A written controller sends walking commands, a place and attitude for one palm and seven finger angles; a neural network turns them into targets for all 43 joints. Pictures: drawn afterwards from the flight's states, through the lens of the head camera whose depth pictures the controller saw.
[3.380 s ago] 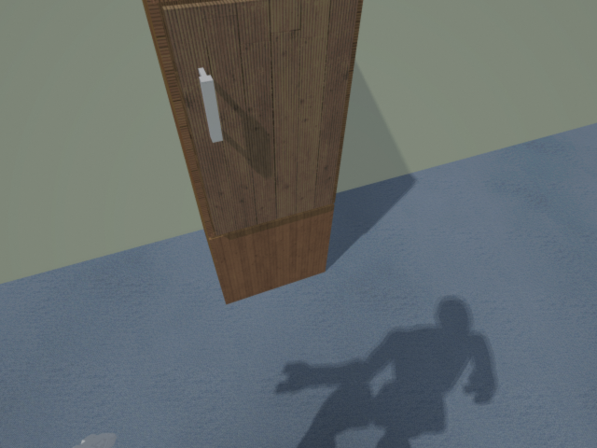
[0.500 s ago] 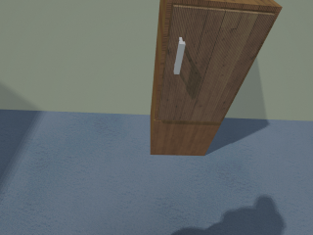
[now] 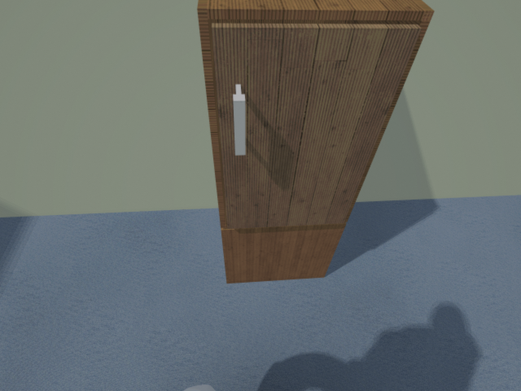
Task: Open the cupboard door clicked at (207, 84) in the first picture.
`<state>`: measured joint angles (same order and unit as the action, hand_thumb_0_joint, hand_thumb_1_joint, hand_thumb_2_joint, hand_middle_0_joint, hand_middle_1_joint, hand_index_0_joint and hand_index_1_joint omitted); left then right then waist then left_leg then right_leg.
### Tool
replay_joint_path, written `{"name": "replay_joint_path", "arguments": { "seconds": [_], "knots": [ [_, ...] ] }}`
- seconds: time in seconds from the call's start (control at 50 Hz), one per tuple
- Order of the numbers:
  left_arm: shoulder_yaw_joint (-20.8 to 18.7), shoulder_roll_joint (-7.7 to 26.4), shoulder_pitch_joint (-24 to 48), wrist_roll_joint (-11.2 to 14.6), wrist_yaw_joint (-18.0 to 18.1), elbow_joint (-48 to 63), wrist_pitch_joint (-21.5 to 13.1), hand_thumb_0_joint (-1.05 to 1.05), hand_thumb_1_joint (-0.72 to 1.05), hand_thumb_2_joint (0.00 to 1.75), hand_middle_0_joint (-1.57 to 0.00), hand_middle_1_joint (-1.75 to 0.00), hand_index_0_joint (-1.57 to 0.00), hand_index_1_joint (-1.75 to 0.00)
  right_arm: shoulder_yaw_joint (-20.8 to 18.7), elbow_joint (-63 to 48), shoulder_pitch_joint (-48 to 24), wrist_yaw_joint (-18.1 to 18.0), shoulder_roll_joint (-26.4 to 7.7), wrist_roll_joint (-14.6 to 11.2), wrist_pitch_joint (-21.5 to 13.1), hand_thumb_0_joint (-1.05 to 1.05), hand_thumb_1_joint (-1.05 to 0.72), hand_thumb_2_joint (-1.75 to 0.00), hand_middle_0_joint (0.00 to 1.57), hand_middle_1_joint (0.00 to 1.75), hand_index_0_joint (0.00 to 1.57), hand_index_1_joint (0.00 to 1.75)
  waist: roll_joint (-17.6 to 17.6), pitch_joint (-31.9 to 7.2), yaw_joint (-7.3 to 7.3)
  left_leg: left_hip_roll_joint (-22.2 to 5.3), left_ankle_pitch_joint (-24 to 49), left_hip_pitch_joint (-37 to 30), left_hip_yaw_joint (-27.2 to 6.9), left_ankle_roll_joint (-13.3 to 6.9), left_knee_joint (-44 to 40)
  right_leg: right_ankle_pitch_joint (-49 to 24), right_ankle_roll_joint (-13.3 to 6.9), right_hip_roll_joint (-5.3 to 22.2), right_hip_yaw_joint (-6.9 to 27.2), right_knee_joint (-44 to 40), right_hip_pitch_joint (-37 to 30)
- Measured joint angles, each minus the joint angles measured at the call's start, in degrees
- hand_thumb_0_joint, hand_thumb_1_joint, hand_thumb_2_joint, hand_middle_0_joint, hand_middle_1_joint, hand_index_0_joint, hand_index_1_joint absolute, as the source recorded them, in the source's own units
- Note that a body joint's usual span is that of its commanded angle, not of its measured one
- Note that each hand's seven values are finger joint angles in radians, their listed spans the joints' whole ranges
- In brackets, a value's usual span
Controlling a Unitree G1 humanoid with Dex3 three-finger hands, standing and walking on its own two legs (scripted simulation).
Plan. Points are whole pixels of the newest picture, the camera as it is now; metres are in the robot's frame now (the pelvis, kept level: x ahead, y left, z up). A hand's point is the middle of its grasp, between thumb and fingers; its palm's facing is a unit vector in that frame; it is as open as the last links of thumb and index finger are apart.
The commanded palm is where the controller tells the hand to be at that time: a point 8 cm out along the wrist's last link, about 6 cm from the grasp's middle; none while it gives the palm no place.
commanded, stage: come to a stop and stand still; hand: left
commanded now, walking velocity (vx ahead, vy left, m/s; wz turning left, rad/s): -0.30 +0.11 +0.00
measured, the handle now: (239, 120) +0.59 +0.07 +0.09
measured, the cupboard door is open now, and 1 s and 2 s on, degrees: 0 0 0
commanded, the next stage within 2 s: look again from close up in 1.46 s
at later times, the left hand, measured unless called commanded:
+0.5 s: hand out of the picture +0.06 +0.15 -0.16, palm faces +0.04 -0.95 -0.30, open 7.4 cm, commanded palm none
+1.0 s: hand out of the picture +0.01 +0.17 -0.18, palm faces +0.08 -0.97 -0.21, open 7.4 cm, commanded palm none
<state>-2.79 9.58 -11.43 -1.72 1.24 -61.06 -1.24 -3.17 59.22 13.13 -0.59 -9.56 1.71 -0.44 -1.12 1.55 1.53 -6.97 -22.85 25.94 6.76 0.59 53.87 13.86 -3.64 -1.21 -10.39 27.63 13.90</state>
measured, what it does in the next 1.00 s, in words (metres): steps on the spot: left foot, then right foot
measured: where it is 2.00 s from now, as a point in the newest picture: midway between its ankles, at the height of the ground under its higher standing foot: outside the picture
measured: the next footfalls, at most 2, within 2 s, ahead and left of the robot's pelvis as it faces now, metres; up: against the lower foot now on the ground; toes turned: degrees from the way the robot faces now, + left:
left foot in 0.08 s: +0.11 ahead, +0.09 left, +0.00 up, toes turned +8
right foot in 0.44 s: +0.06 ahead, -0.16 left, +0.00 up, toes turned -5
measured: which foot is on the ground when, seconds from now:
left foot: up 0.00-0.06, down 0.08-0.46, up 0.48-0.88, down 0.90-1.00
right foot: down 0.00-0.14, up 0.16-0.42, down 0.44-1.00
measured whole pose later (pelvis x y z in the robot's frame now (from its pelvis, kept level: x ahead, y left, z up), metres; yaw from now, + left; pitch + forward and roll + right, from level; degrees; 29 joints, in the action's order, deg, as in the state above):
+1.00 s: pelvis +0.00 -0.02 +0.00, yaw +0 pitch -1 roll +1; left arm -2.5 11.7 -14.6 -1.2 1.4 -62.1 2.4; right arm -1.2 60.8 12.6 -1.1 -8.9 1.1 0.8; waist 2.7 1.2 -2.5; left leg -0.4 -16.4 9.9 3.0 -0.2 27.0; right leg 13.5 1.5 4.5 -3.1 28.8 14.4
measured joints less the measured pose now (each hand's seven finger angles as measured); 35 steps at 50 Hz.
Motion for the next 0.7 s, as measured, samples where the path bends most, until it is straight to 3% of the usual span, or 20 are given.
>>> {"name": "replay_joint_path", "arguments": {
  "seconds": [0.06, 0.08, 0.12, 0.16, 0.24, 0.32, 0.38, 0.44, 0.48, 0.54, 0.62, 0.7],
  "knots": [
    [0.35, -0.36, -1.02, 0.41, 0.07, -0.29, 0.34, 0.01, 0.93, 0.90, -0.20, -0.30, -0.20, -0.30, 0.90, -1.00, -2.49, -0.46, 0.74, -0.25, -0.77, 0.00, -0.92, -0.90, 0.19, 0.29, 0.20, 0.29, 0.20, -0.06, -1.17, 1.17, 4.94, -3.45, 0.15, 0.44, -12.25, 1.65, 0.20, -1.32, 0.18, 0.31, -1.90],
    [0.48, -0.55, -1.46, 0.68, 0.15, -0.44, 0.52, 0.01, 0.93, 0.90, -0.20, -0.30, -0.20, -0.30, 1.28, -0.98, -3.04, -0.62, 0.93, -0.39, -1.11, 0.00, -0.92, -0.90, 0.19, 0.29, 0.20, 0.29, 0.07, -0.04, -1.51, 1.32, 8.42, -5.56, 0.04, -0.33, -16.54, 2.62, 0.41, -1.82, 0.22, 1.14, -2.40],
    [0.48, -0.07, -1.81, 1.05, 0.58, -0.99, 1.24, 0.01, 0.93, 0.90, -0.20, -0.30, -0.20, -0.30, 1.97, -0.18, -4.04, -1.07, 2.43, -0.65, -1.33, 0.00, -0.92, -0.90, 0.19, 0.29, 0.20, 0.29, 2.34, 0.11, -2.19, 2.54, 7.42, -7.97, 0.81, -2.74, -18.30, 3.92, 1.11, -0.75, 0.93, 2.18, -3.48],
    [0.67, 0.16, -2.23, 1.25, 0.87, -0.75, 2.03, 0.01, 0.93, 0.90, -0.20, -0.30, -0.20, -0.30, 2.58, -0.03, -4.63, -1.47, 3.42, -0.93, -1.15, 0.00, -0.92, -0.90, 0.20, 0.29, 0.20, 0.30, 3.98, 0.22, -3.14, 3.88, 6.91, -9.74, 1.80, -3.44, -20.47, 5.09, 2.87, 0.60, 2.35, 3.84, -3.35],
    [0.69, -0.28, -2.14, 1.18, 0.72, 0.24, 3.17, 0.01, 0.93, 0.90, -0.20, -0.30, -0.20, -0.30, 2.22, -0.61, -6.86, -1.97, 3.47, -0.87, -0.18, -0.01, -0.92, -0.90, 0.20, 0.30, 0.20, 0.30, 3.20, 2.12, -3.71, 5.10, 9.02, -11.45, 2.48, -3.80, -24.99, 13.00, 4.28, 2.26, 6.27, 14.53, 0.86],
    [-0.11, -0.12, -1.60, 0.95, 0.81, 1.50, 3.81, 0.01, 0.92, 0.90, -0.20, -0.30, -0.20, -0.30, 1.08, -1.52, -8.75, -1.53, 2.13, -0.53, 1.11, -0.01, -0.92, -0.90, 0.20, 0.30, 0.21, 0.30, 1.12, 4.36, -3.36, 4.44, 10.43, -11.43, 2.33, -3.08, -26.54, 15.18, 4.97, 3.04, 8.37, 21.07, 4.72],
    [-0.60, 0.50, -1.29, 0.85, 0.88, 2.38, 3.85, 0.01, 0.91, 0.90, -0.20, -0.30, -0.20, -0.30, 0.32, -1.53, -8.80, -1.06, 0.85, -0.33, 1.81, -0.01, -0.92, -0.90, 0.20, 0.30, 0.21, 0.30, 0.14, 5.02, -3.21, 3.75, 10.67, -10.89, 2.04, -2.05, -26.06, 12.88, 4.95, 3.77, 8.39, 18.42, 4.73],
    [-0.57, 1.46, -2.04, 0.58, 0.88, 3.19, 2.95, 0.01, 0.91, 0.90, -0.19, -0.30, -0.20, -0.30, -0.25, -0.97, -7.64, -0.52, -0.25, -0.57, 2.27, 0.00, -0.92, -0.90, 0.20, 0.30, 0.21, 0.30, 0.32, 4.26, -3.39, 3.52, 9.53, -9.53, 1.98, -0.55, -23.12, 3.39, 4.91, 4.80, 7.91, 7.33, 1.01],
    [-0.21, 1.25, -2.31, 0.26, 0.98, 2.52, 2.34, 0.01, 0.91, 0.90, -0.19, -0.30, -0.20, -0.30, -0.65, -0.43, -6.78, -0.16, -1.32, -0.94, 2.76, 0.00, -0.92, -0.90, 0.20, 0.30, 0.21, 0.30, -0.58, 3.63, -3.15, 3.26, 5.57, -8.31, 0.64, 0.12, -19.81, 5.34, 3.91, 4.27, 7.27, 6.98, 0.49],
    [0.64, 0.16, -3.06, 0.10, 0.74, 1.97, 1.98, 0.01, 0.91, 0.90, -0.19, -0.30, -0.20, -0.30, -0.91, 0.32, -5.37, 0.00, -2.73, -0.83, 4.04, 0.00, -0.92, -0.90, 0.20, 0.30, 0.20, 0.30, -1.19, 2.30, -3.05, 5.04, -2.33, -6.37, -3.08, 0.08, -11.71, 5.22, 2.53, 3.95, 6.93, 5.93, -0.06],
    [1.17, -1.12, -3.30, 0.13, 0.54, 1.72, 1.80, 0.01, 0.90, 0.90, -0.20, -0.30, -0.20, -0.30, -0.80, 0.81, -3.70, 0.20, -3.76, -0.82, 3.88, 0.00, -0.92, -0.90, 0.20, 0.30, 0.20, 0.30, -0.67, 1.52, -2.90, 6.36, -2.12, -5.32, -4.89, 0.83, -3.50, 2.78, 2.06, 4.20, 6.95, 2.31, -1.28],
    [1.06, -1.61, -2.90, 0.03, 0.76, 2.12, 1.47, 0.01, 0.91, 0.90, -0.20, -0.30, -0.21, -0.30, -0.60, 0.96, -2.49, 0.24, -4.01, -0.82, 3.93, 0.00, -0.92, -0.90, 0.20, 0.30, 0.20, 0.30, 0.12, 1.55, -3.22, 6.43, -1.81, -6.39, -5.37, 1.66, -3.54, 1.23, 2.11, 4.68, 6.53, 0.29, -1.66]
  ]
}}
